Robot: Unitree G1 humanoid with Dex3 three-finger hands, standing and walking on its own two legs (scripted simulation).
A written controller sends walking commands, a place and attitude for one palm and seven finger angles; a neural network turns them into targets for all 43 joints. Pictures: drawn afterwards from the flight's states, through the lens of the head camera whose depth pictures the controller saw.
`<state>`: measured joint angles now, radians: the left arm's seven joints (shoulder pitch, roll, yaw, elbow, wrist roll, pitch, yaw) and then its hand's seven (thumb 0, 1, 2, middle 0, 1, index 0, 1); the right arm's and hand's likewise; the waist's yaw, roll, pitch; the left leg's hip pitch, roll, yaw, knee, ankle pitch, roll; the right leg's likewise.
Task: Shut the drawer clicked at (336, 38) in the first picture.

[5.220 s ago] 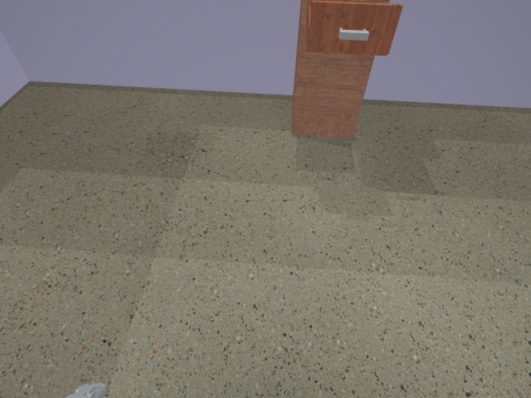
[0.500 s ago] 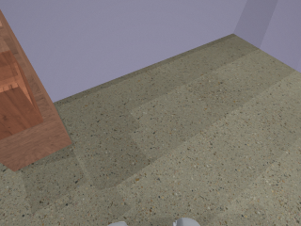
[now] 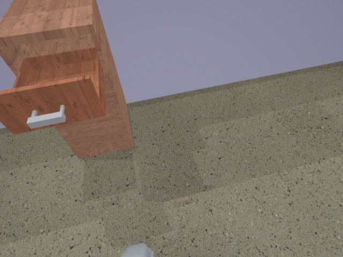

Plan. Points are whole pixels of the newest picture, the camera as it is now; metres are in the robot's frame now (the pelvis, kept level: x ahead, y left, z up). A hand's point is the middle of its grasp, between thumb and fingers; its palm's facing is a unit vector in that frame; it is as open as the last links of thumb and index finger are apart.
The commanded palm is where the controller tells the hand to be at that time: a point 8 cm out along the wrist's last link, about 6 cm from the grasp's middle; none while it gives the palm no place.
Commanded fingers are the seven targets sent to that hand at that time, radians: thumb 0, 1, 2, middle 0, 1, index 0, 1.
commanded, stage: turn to face it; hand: left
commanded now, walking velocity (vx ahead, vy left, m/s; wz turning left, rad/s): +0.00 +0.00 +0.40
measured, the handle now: (47, 115) +0.53 +0.45 -0.02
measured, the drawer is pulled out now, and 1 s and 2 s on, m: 0.30 0.30 0.30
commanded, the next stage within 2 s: take the last steps up to it in 0.30 s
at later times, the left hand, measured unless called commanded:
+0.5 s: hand out of the picture +0.00 +0.24 -0.16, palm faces +0.21 -0.94 -0.26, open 7.4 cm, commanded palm none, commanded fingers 0.00 0.90 0.90 -0.20 -0.30 -0.20 -0.30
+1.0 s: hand out of the picture -0.09 +0.18 -0.17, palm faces +0.40 -0.90 -0.15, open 7.4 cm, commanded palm none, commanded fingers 0.00 0.90 0.90 -0.20 -0.30 -0.20 -0.30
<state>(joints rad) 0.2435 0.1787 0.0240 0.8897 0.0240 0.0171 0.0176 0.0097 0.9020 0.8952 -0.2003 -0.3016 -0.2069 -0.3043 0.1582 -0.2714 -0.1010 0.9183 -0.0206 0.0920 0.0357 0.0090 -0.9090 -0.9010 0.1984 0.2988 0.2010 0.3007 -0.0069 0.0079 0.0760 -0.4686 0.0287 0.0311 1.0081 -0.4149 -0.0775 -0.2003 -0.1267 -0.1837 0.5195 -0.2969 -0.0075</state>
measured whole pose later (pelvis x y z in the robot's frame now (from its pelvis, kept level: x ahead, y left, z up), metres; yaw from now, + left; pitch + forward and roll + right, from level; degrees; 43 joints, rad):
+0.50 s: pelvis -0.02 +0.02 +0.00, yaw +10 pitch -1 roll +0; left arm 0.22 0.23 0.05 0.96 0.01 0.05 0.01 0.01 0.91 0.90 -0.19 -0.30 -0.20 -0.30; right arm 0.16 -0.19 -0.04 0.95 -0.02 0.04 0.01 0.01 -0.90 -0.90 0.20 0.30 0.21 0.30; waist 0.01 0.00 0.07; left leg -0.21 0.00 0.02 0.47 -0.24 0.01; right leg -0.34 -0.06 -0.05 0.79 -0.43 0.07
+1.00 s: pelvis +0.06 +0.07 +0.00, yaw +17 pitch +0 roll +0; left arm 0.49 0.11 0.02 1.14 0.03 -0.05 0.01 0.01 0.90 0.90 -0.20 -0.30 -0.21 -0.30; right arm 0.21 -0.19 -0.06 1.04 -0.02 0.02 0.05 0.01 -0.91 -0.90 0.20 0.30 0.20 0.30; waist 0.06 0.00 0.04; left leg -0.44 0.09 0.09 0.69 -0.23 0.00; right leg 0.01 -0.10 -0.18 0.35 -0.34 0.06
